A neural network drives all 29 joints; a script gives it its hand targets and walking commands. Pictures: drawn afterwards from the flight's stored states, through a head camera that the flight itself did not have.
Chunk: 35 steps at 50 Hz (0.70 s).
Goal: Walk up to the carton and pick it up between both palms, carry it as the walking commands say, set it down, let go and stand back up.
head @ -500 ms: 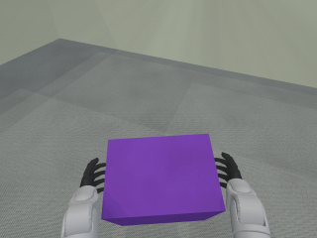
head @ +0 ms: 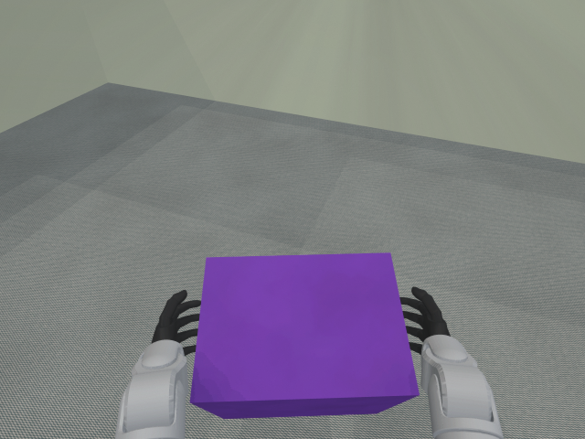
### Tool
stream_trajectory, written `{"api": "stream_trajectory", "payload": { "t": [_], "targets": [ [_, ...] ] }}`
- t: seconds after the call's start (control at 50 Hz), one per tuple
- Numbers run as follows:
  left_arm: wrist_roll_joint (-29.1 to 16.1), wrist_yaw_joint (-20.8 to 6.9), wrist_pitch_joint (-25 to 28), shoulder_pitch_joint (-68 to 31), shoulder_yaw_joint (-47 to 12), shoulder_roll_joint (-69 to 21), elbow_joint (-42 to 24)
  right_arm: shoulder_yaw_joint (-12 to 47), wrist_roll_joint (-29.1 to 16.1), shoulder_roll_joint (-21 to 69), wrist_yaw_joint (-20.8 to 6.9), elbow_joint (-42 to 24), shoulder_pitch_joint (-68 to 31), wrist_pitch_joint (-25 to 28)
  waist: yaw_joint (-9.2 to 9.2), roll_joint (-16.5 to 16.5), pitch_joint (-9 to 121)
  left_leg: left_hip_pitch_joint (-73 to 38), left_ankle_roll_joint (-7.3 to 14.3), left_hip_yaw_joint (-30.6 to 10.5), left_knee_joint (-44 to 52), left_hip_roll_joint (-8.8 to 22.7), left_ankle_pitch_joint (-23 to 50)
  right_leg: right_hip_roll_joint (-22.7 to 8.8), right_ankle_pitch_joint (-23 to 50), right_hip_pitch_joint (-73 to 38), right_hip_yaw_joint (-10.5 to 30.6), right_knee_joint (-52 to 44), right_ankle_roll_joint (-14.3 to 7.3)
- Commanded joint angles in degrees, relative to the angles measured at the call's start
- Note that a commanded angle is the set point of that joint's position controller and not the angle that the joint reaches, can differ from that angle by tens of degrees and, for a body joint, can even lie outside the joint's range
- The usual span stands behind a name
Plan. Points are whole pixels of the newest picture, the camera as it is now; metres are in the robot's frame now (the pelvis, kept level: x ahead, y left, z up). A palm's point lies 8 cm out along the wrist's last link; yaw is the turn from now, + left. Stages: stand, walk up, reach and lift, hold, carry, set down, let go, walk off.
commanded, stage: carry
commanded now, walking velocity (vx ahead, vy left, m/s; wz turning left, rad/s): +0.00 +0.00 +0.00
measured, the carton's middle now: (299, 343) +0.32 -0.01 -0.07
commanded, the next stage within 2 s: none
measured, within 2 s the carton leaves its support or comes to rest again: neither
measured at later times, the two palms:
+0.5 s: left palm (168, 355) +0.26 +0.18 +0.02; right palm (428, 345) +0.26 -0.18 +0.02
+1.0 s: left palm (171, 342) +0.27 +0.17 +0.03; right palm (426, 330) +0.28 -0.18 +0.03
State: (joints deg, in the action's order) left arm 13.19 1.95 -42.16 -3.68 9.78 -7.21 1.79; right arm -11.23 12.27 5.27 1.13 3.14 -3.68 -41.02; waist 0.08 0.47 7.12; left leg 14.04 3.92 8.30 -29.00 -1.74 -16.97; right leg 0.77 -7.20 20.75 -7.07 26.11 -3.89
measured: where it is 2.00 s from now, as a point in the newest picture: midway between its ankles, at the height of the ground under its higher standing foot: outside the picture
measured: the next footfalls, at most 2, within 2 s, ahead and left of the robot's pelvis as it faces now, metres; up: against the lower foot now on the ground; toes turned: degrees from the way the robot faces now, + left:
none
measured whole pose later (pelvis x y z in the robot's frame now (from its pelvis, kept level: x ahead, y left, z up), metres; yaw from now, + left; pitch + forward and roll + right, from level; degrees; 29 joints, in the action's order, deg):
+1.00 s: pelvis +0.02 +0.00 +0.00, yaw +0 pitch +3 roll +0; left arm 11.5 2.3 -42.2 -2.8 9.8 -7.2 0.2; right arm -10.4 12.0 5.2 1.9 1.3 -3.3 -42.3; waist 1.0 0.2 6.5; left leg 14.3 3.4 7.7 -28.6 -1.3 -18.0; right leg 1.2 -8.7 21.1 -7.6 26.1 -4.1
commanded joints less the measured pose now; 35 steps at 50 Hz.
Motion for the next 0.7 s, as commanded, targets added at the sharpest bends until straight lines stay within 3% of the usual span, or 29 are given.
{"api": "stream_trajectory", "payload": {
  "t": [0.0,0.02,0.04,0.06,0.08,0.1,0.14,0.16,0.18,0.2,0.22,0.26,0.28,0.3,0.32,0.36,0.38,0.42,0.44,0.46,0.5,0.52,0.54,0.56,0.58,0.6,0.62,0.64,0.68],
  "targets": [
    [-14.3,-14.4,1.9,-21.0,-32.4,-39.0,-0.5,36.2,-13.6,39.0,-13.5,-5.7,-27.8,1.3,0.45,-2.6,13.7,-1.7,-3.1,-8.9,4.9,9.9,4.3,-10.3,0.1,-7.6,12.9,-5.9,-0.8],
    [-13.0,-14.7,2.0,-18.7,-31.6,-39.0,3.6,35.6,-12.7,38.9,-13.8,-2.7,-27.7,1.6,0.49,-2.4,12.4,-0.3,-2.7,-9.1,5.6,9.8,0.1,-10.0,-5.3,-7.8,12.5,-6.6,-0.4],
    [-16.4,-14.1,2.8,-26.0,-34.0,-38.8,-5.3,35.7,-14.3,38.5,-13.0,-8.7,-29.9,2.0,-0.04,-1.2,10.7,-0.7,-3.8,-9.3,6.4,10.4,3.9,-9.4,-3.3,-7.2,11.3,-4.7,0.0],
    [-15.9,-13.8,2.7,-26.1,-33.5,-37.6,-6.3,35.5,-14.7,38.4,-13.1,-8.0,-29.0,1.6,0.18,0.2,11.5,-0.2,-3.6,-9.8,6.7,10.9,3.4,-9.6,-3.5,-6.9,11.5,-5.2,0.0],
    [-12.9,-14.5,2.5,-21.2,-32.9,-37.2,1.1,35.4,-13.1,37.7,-14.3,-2.4,-26.6,2.0,0.64,1.3,11.6,-0.3,-3.6,-9.0,6.5,10.4,2.0,-9.4,-3.6,-7.1,12.1,-5.4,-0.3],
    [-14.8,-15.0,3.6,-25.9,-34.8,-39.2,-2.1,36.7,-14.4,40.5,-14.7,-3.1,-29.2,2.7,0.35,1.8,10.9,0.1,-2.8,-8.8,5.7,10.2,-0.6,-9.9,-4.8,-5.8,12.3,-6.1,-0.4],
    [-21.1,-13.6,3.2,-31.2,-36.8,-40.4,-16.8,37.2,-19.6,42.4,-12.9,-15.8,-31.3,1.9,0.63,0.0,8.6,1.7,-2.3,-7.4,4.0,8.0,-6.5,-11.1,-13.7,-2.8,15.1,-10.9,-0.1],
    [-18.9,-13.1,2.1,-29.2,-36.6,-40.6,-13.8,35.9,-17.5,42.2,-12.9,-12.1,-28.7,1.0,0.42,-0.4,8.4,-0.2,-3.3,-7.3,4.7,8.5,-2.5,-11.0,-10.7,-1.9,14.7,-9.2,0.0],
    [-16.0,-14.4,2.7,-29.4,-35.4,-39.1,-6.2,33.0,-12.9,41.2,-13.9,-1.3,-26.2,1.3,0.31,0.6,10.1,-0.8,-2.3,-7.0,3.9,8.3,-4.5,-11.0,-12.3,-1.5,14.3,-10.3,0.0],
    [-19.8,-13.0,2.4,-32.2,-36.3,-40.4,-14.2,34.8,-17.7,41.9,-12.8,-11.6,-30.9,1.6,0.45,-1.2,9.5,-0.1,-2.5,-7.2,3.7,8.0,-4.3,-11.2,-12.9,-2.4,14.2,-10.7,0.2],
    [-15.4,-13.4,1.8,-24.3,-34.6,-39.4,-4.4,33.4,-13.6,40.0,-13.3,-4.3,-25.5,1.2,0.27,1.4,12.1,-1.6,-3.4,-7.6,5.3,9.4,-0.8,-10.2,-6.5,-4.7,11.6,-6.7,0.6],
    [-13.8,-14.9,3.2,-23.1,-33.2,-37.9,1.3,35.1,-12.4,38.3,-14.2,-1.6,-28.6,2.6,0.31,-4.1,12.2,0.4,-3.1,-10.5,6.3,10.9,-1.4,-9.3,-5.1,-6.5,11.1,-6.4,0.8],
    [-14.7,-14.5,3.7,-21.4,-33.7,-39.5,-0.1,37.3,-14.8,39.5,-14.2,-5.3,-29.5,3.1,0.51,-4.3,12.8,0.0,-2.8,-9.8,5.3,10.8,-0.5,-9.3,-4.6,-6.9,11.9,-7.2,0.5],
    [-17.9,-13.9,3.9,-25.3,-35.9,-40.7,-8.9,37.8,-17.2,40.9,-13.5,-12.1,-29.8,2.9,0.62,-2.9,13.9,-0.8,-3.1,-9.4,5.3,10.4,0.4,-9.7,-5.0,-6.6,12.0,-7.0,0.3],
    [-15.0,-15.2,3.6,-22.4,-35.5,-41.2,0.4,37.1,-13.6,40.1,-14.5,-4.7,-28.9,2.8,0.19,-3.6,13.3,-1.7,-3.9,-10.8,7.3,11.7,1.3,-8.6,-4.2,-5.4,11.2,-5.2,0.2],
    [-19.3,-15.1,4.9,-30.0,-37.9,-44.9,-8.9,39.6,-18.3,43.9,-14.4,-13.3,-35.3,4.3,0.36,-2.9,14.0,-0.9,-3.7,-10.0,6.2,11.2,2.8,-9.6,-2.0,-7.6,11.7,-4.9,0.3],
    [-15.9,-15.1,4.6,-25.8,-37.6,-43.8,-3.6,38.2,-16.1,42.7,-15.3,-6.8,-31.3,4.2,0.52,0.8,14.2,-1.9,-4.5,-9.8,5.8,11.8,9.0,-8.9,0.3,-7.6,10.7,-3.5,-0.4],
    [-16.7,-15.9,5.0,-27.9,-38.2,-45.0,-2.9,39.3,-16.2,43.1,-15.6,-7.8,-33.6,4.8,0.4,-0.9,14.7,-2.0,-4.5,-10.2,4.0,12.3,16.3,-9.1,5.1,-8.5,10.8,-2.1,-0.3],
    [-21.9,-14.4,5.3,-32.3,-40.6,-45.5,-17.2,40.8,-21.1,43.9,-14.0,-20.7,-36.9,4.5,0.43,1.0,15.8,-4.5,-4.5,-9.9,3.9,12.1,17.8,-8.5,4.3,-6.8,11.5,-2.5,-0.2],
    [-18.1,-15.3,4.8,-26.5,-38.8,-44.4,-6.4,39.0,-16.6,43.9,-14.8,-7.9,-29.4,4.1,0.51,0.4,17.8,-5.3,-4.2,-9.5,2.4,12.1,21.9,-9.1,6.5,-7.7,10.5,-1.6,-0.6],
    [-21.9,-14.2,4.8,-32.3,-40.9,-44.6,-18.4,40.3,-20.7,44.4,-13.8,-18.7,-34.3,4.1,0.5,2.3,16.0,-5.8,-3.1,-8.5,2.7,11.3,16.7,-9.2,3.9,-5.5,11.8,-3.0,-0.6],
    [-16.9,-14.3,3.2,-24.7,-37.4,-42.0,-6.8,36.0,-15.2,41.7,-14.0,-6.7,-25.6,2.4,0.61,2.2,17.4,-4.7,-3.2,-9.0,3.0,11.7,15.8,-9.3,2.6,-7.5,11.6,-3.2,-1.0],
    [-19.7,-13.4,3.1,-26.2,-38.9,-42.8,-14.1,37.6,-18.3,42.0,-13.2,-15.4,-28.9,2.6,0.53,1.0,17.0,-4.6,-3.6,-8.9,3.5,11.4,15.9,-9.2,4.5,-7.9,11.8,-2.4,-0.7],
    [-17.2,-13.6,2.5,-22.5,-37.5,-40.5,-9.3,37.3,-16.8,40.7,-13.9,-9.8,-25.6,2.0,0.51,2.1,15.9,-5.3,-4.7,-8.7,3.2,11.9,20.9,-9.7,7.2,-7.4,10.6,-0.8,-0.6],
    [-17.7,-13.0,2.6,-25.1,-37.6,-40.3,-11.6,36.2,-17.3,40.2,-13.6,-11.8,-27.6,2.1,0.51,3.7,16.2,-6.2,-4.8,-8.9,4.0,11.9,21.1,-9.3,3.5,-7.0,9.6,-0.6,-0.5],
    [-12.9,-13.8,1.8,-17.8,-35.1,-37.8,0.0,35.0,-12.9,38.4,-14.6,-0.3,-20.7,1.3,0.65,3.7,16.1,-7.2,-5.5,-9.6,3.6,13.3,28.6,-8.7,4.8,-6.4,9.6,0.3,-0.9],
    [-15.7,-13.4,1.9,-19.2,-34.7,-37.6,-5.1,35.6,-15.3,36.9,-13.4,-9.7,-25.6,1.7,0.69,1.3,16.4,-6.8,-4.5,-9.7,1.9,12.7,29.0,-9.0,7.6,-7.5,10.0,-0.8,-0.3],
    [-12.3,-14.4,2.1,-14.8,-32.8,-36.7,3.6,35.4,-12.0,35.7,-14.3,-2.5,-23.4,1.6,0.74,-2.4,17.0,-7.1,-4.0,-8.9,1.6,12.4,24.3,-9.8,9.7,-7.8,11.0,-1.5,0.1],
    [-13.5,-14.9,2.7,-19.9,-32.9,-37.6,1.9,36.2,-12.8,37.8,-14.4,-2.6,-27.1,1.9,0.69,-2.1,14.1,-4.0,-3.5,-8.0,2.5,10.9,12.7,-10.4,9.7,-8.6,11.7,-3.4,-0.2]
  ]
}}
